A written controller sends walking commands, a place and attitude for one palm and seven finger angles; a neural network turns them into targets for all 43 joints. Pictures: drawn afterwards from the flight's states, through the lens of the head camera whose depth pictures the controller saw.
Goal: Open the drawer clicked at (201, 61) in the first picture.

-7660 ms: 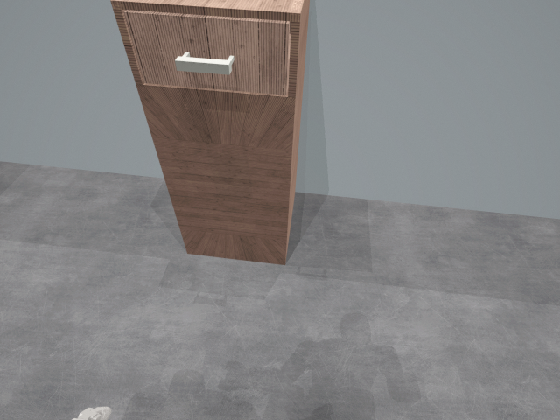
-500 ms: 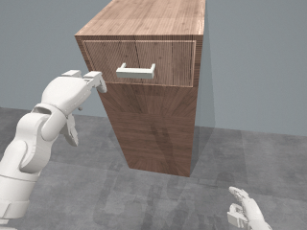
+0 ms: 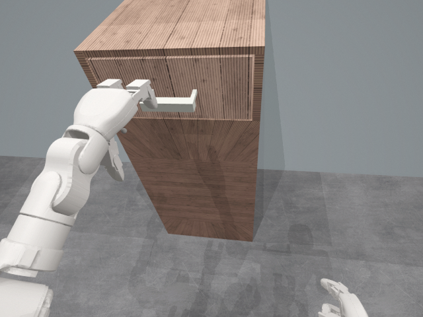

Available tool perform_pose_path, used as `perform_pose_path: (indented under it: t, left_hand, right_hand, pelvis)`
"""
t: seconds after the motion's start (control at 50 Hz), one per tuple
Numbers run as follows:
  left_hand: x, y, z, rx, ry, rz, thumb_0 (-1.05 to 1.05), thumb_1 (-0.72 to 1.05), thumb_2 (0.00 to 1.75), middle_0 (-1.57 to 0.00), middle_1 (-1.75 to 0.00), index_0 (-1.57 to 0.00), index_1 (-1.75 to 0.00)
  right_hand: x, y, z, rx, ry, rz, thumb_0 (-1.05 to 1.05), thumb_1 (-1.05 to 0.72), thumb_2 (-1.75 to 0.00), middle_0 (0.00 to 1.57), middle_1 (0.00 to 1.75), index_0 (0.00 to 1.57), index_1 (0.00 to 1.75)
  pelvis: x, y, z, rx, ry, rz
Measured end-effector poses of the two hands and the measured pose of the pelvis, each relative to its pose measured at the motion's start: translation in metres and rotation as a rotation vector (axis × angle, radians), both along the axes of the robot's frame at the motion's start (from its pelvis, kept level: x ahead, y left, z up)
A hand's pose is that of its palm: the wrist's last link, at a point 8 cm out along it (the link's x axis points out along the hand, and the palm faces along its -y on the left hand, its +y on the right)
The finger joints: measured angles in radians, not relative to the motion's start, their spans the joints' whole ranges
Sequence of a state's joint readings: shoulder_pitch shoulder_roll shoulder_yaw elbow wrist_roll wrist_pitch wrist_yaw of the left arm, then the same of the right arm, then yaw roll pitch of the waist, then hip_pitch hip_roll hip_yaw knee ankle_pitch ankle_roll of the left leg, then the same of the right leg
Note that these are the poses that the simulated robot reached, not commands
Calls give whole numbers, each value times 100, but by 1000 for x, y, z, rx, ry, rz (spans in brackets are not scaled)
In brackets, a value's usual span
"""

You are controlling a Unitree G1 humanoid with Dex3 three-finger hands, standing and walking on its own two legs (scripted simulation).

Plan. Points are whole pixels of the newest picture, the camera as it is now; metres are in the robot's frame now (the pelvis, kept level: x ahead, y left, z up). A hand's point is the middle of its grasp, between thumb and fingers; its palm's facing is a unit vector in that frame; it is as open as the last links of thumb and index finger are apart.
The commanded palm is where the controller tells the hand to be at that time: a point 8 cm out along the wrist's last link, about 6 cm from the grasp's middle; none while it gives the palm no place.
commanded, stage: move the hooked fingers above the handle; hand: left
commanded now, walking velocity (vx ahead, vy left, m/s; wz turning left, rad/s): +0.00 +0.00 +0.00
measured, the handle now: (170, 98) +0.57 +0.16 +0.11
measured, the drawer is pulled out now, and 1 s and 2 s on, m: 0.00 0.00 0.00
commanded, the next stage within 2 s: none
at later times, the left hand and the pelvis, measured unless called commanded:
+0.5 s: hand (148, 106) +0.45 +0.16 +0.18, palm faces +0.07 -0.05 -1.00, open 13.9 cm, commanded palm +0.43 +0.18 +0.23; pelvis +0.01 -0.01 +0.00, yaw +0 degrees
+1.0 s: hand (164, 85) +0.52 +0.15 +0.18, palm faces +0.12 -0.05 -0.99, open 13.9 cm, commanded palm +0.48 +0.17 +0.23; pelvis +0.01 +0.00 -0.01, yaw -2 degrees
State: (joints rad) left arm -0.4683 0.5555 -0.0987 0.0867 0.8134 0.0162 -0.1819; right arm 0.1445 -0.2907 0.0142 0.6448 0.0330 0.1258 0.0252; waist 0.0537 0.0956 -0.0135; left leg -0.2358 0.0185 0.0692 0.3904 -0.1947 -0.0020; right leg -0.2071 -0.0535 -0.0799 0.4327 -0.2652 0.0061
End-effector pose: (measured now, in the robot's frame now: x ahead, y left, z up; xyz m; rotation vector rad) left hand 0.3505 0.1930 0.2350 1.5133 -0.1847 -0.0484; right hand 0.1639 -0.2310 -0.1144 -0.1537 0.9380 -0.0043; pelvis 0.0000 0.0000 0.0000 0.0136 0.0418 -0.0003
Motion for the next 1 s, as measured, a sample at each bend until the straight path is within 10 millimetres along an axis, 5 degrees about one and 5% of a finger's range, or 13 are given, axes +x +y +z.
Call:
perform_pose_path:
  t: [0.16, 0.38, 0.46, 0.56, 0.66, 0.78, 0.88, 1.0]
  left_hand:
    - [24, 19, 5, 14, -10, 168, 0, -49, 30, -32, -120, -31, -120]
    - [53, -29, -21, 32, 111, -8, 0, -49, 30, -32, -120, -32, -120]
    - [67, -31, -11, 10, 46, -13, 0, -49, 30, -32, -120, -32, -120]
    - [87, -10, -1, 11, 12, 114, 0, -49, 30, -32, -120, -32, -120]
    - [97, 4, -14, 55, 110, 205, 0, -49, 30, -31, -120, -31, -120]
    - [100, -34, -33, 63, 180, 10, 0, -49, 30, -32, -120, -31, -120]
    - [112, -66, -25, 12, 87, -122, 0, -49, 30, -32, -120, -32, -120]
    - [142, -42, -4, 2, -29, 89, 0, -49, 30, -32, -120, -32, -120]
  right_hand:
    - [3, -2, -4, 8, 38, 7, 1, -91, -90, 20, 30, 20, 30]
    - [3, -11, 0, -28, 21, -45, 1, -91, -90, 20, 30, 20, 30]
    - [-8, -16, -4, -38, 50, -70, 1, -91, -90, 20, 30, 20, 30]
    - [-31, -23, -13, -38, 128, -99, 1, -91, -90, 20, 30, 20, 30]
    - [-51, -30, -18, -48, 199, -131, 1, -91, -90, 20, 30, 20, 30]
    - [-62, -36, -15, -92, 212, -162, 1, -91, -90, 20, 30, 20, 30]
    - [-71, -36, -13, -102, 199, -196, 1, -91, -90, 20, 30, 20, 30]
    - [-94, -29, -20, -66, 242, -232, 1, -91, -90, 20, 30, 20, 30]
  pelvis:
    - [3, -4, -1, 0, 23, 9]
    - [9, -6, -2, 2, 33, 10]
    - [11, -7, -3, 2, 46, 1]
    - [13, -8, -3, 2, 64, -8]
    - [14, -8, -4, 2, 76, -2]
    - [15, -5, -5, -1, 78, 8]
    - [14, -2, -6, -3, 92, -7]
    - [11, -2, -6, 0, 129, -37]
